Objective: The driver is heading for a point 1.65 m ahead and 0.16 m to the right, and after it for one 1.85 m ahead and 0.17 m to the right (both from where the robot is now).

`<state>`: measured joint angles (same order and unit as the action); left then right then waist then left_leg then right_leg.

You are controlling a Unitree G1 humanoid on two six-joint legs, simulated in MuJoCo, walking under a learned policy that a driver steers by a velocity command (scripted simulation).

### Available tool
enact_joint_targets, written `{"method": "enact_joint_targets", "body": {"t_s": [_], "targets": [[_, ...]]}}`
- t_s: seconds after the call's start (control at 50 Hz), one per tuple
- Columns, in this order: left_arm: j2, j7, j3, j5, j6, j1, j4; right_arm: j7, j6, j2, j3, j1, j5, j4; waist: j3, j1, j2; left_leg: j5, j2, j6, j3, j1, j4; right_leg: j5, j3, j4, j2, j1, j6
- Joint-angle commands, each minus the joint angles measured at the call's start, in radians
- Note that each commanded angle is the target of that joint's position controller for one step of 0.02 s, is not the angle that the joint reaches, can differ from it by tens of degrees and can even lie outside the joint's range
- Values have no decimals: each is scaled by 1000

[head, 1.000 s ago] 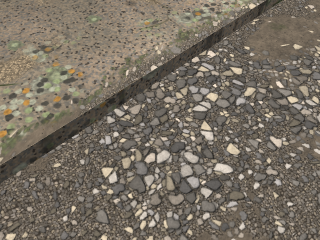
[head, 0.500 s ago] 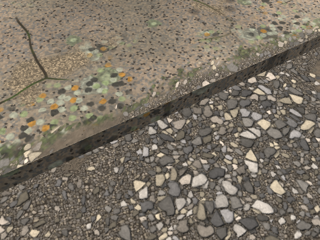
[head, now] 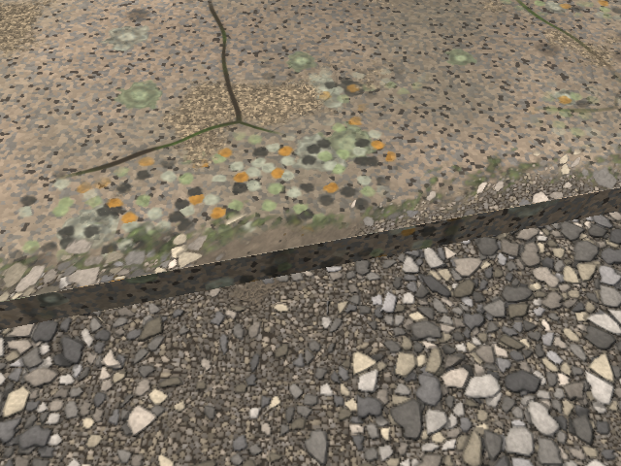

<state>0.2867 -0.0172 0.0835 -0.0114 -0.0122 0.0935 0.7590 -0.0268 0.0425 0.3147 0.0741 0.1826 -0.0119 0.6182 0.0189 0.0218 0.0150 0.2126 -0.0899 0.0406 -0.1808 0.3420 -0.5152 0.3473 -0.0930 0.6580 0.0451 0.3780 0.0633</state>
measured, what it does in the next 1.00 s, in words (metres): steps on the spot: right foot, then left foot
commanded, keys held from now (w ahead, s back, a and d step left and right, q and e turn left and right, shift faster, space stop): q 0.10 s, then no key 0.90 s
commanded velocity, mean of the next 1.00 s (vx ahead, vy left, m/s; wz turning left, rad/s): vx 0.00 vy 0.00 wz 0.20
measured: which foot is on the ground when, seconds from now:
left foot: down 0.00-0.06, up 0.08-0.40, down 0.42-1.00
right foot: up 0.00-0.04, down 0.06-1.00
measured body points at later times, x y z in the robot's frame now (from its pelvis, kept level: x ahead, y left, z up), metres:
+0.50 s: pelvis -0.01 +0.01 +0.00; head +0.01 +0.03 +0.45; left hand +0.07 +0.30 -0.12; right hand +0.20 -0.21 -0.09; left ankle -0.03 +0.13 -0.74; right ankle +0.01 -0.14 -0.74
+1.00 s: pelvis +0.00 +0.02 +0.00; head +0.01 +0.03 +0.45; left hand +0.03 +0.31 -0.13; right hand +0.17 -0.20 -0.11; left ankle -0.03 +0.13 -0.74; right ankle +0.01 -0.14 -0.74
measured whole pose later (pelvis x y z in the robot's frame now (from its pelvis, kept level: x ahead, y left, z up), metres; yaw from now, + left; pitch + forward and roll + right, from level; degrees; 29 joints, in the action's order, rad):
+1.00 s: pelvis +0.00 +0.02 +0.00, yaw +9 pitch -1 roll +0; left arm 0.27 -0.03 0.03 0.01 0.00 0.20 0.95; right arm -0.01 0.01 0.24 0.04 0.22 0.01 0.73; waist 0.03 -0.02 0.00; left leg 0.29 -0.03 0.02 -0.03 0.19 -0.51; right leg 0.28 0.00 0.47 -0.07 0.18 0.07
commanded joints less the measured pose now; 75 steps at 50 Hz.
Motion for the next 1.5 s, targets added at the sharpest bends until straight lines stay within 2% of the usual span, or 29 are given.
{"method": "enact_joint_targets", "body": {"t_s": [0.02, 0.04, 0.06, 0.08, 0.1, 0.12, 0.14, 0.16, 0.2, 0.24, 0.3, 0.34, 0.38, 0.4, 0.42, 0.44, 0.46, 0.48, 0.5, 0.52, 0.56, 0.68, 0.8, 1.12, 1.5], "targets": [[101, 13, 28, -3, -29, 38, -57, -2, -1, 165, 49, -40, -16, -82, -129, -39, 150, -304, 221, 147, -323, -176, 71, -98, 17, -224, 6, -64, -26], [121, 14, 36, 2, -31, 73, -46, -6, 2, 151, 46, -46, -20, -89, -136, -51, 130, -218, 186, 107, -303, -118, 39, -214, 6, -310, -37, -170, -46], [182, 9, 51, 18, -25, 97, -50, -6, 2, 105, 33, -15, -10, -95, -163, -34, -3, 21, 114, 53, -217, 9, -102, -290, -129, -329, -210, -300, -112], [256, 4, 62, 40, -12, 68, -50, -1, -7, 84, 30, 31, -12, -117, -113, 26, -291, 385, -60, -11, 0, 233, -284, -518, -357, -347, -399, -333, -272], [197, 3, 51, 50, -16, 49, -74, 2, -18, 177, 58, 30, 6, -104, -107, -4, -246, 439, 6, -64, 21, 273, -537, -563, -408, -350, -485, -279, -368], [144, -3, 33, 42, -18, 7, -92, 5, -17, 209, 73, 40, 1, -80, -96, 7, -168, 374, 26, -80, 13, 258, -633, -540, -312, -334, -424, -249, -343], [120, -5, 26, 29, -15, -32, -96, 4, -8, 187, 73, 52, 1, -58, -74, 21, -134, 319, 31, -98, 20, 256, -673, -500, -218, -319, -347, -235, -293], [110, -7, 20, 14, -14, -37, -97, 1, -1, 160, 66, 53, 5, -52, -63, 11, -132, 273, 27, -112, 21, 279, -704, -495, -174, -313, -314, -245, -274], [118, -12, 17, 13, -5, -7, -85, 5, 4, 104, 46, 32, -2, -62, -54, -7, -139, 233, 22, -129, 55, 263, -673, -553, -102, -315, -277, -244, -281], [126, -14, 18, 18, 3, 25, -75, 5, 0, 74, 31, -10, -4, -80, -73, -33, -167, 224, 39, -137, 84, 246, -541, -558, -78, -307, -272, -300, -288], [152, -8, 22, 13, 13, 19, -72, 12, -4, 40, 8, -42, 6, -95, -96, -51, -210, 245, 81, -131, 145, 87, -302, -559, -47, -295, -275, -273, -287], [167, 0, 23, 5, 17, 39, -61, 15, -4, 58, 13, -30, 0, -88, -96, -57, -222, 206, 76, -122, 180, 7, -168, -549, -62, -282, -285, -261, -288], [154, 4, 12, -10, 17, 30, -53, 17, -6, 54, 16, 35, 3, -55, -85, -17, -195, 4, 59, -86, 209, -132, 95, -505, -49, -241, -266, -217, -253], [129, 6, 1, -13, 9, 74, -34, 15, -6, 68, 16, 39, 9, -54, -82, -16, -164, -105, 75, -58, 174, -229, 199, -437, -38, -227, -247, -167, -198], [92, 14, -15, 16, -4, 106, -32, 6, -6, 120, 23, 50, 16, -67, -131, -38, -47, -339, 198, -23, 29, -362, 172, -287, 9, -153, -195, -88, -116], [40, 23, -32, 45, -20, 148, -35, 0, -2, 162, 24, -5, 32, -82, -137, -101, 164, -486, 327, 72, -83, -345, 111, -30, 95, -119, -111, -23, -40], [68, 15, -30, 40, -18, 85, -38, 12, -12, 81, 4, -31, 38, -81, -137, -56, 162, -318, 326, 130, -90, -217, 130, -12, 79, -157, -119, -111, -11], [94, 13, -25, 34, -15, 54, -36, 22, -23, 48, -5, -52, 41, -77, -104, -54, 124, -170, 261, 96, -47, -193, 135, -99, 86, -174, -115, -138, -4], [96, 10, -25, 33, -11, 41, -26, 25, -30, 51, -5, -42, 44, -67, -88, -40, 121, -91, 220, 60, -18, -176, 136, -147, 94, -174, -108, -148, -1], [110, 6, -22, 31, -4, 45, -17, 28, -37, 61, -6, -34, 43, -65, -56, -32, 123, -76, 205, 43, -9, -151, 143, -168, 93, -175, -108, -148, -1], [106, 4, -23, 28, -1, 61, -5, 27, -45, 59, -10, -18, 37, -53, -27, -39, 105, -86, 194, 28, -2, -126, 139, -193, 85, -195, -113, -164, -4], [98, 0, -26, 23, -4, 91, 51, 21, -44, 42, -17, -18, 33, -44, -26, -38, 38, -114, 174, 27, 16, -137, 124, -217, 87, -216, -118, -183, 1], [104, -9, -25, 20, -4, 104, 96, 22, -46, 33, -16, -12, 30, -17, -35, -41, 9, -151, 155, 24, 38, -145, 113, -236, 88, -223, -122, -203, 4], [95, -24, -27, 14, 4, 124, 207, 7, -47, 29, -10, 39, 23, 104, -12, -41, -4, -157, 120, -1, 91, -141, 97, -233, 96, -231, -114, -205, -8], [56, -35, -33, 12, 11, 161, 304, -7, -47, 15, -21, 74, 14, 265, 18, -40, -11, -127, 105, -16, 119, -138, 105, -211, 108, -243, -94, -193, -16]]}}
Velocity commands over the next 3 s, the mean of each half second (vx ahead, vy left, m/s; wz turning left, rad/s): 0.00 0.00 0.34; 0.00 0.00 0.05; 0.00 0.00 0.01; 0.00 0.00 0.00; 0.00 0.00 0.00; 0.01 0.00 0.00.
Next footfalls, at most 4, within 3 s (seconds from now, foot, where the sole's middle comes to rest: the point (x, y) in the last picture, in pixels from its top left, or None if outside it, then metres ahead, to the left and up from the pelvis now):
0.06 right None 0.05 -0.13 -0.78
0.42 left None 0.01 0.13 -0.78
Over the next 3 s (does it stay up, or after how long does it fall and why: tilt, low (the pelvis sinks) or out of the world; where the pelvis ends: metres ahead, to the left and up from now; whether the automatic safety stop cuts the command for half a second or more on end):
stays up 0.00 -0.01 0.00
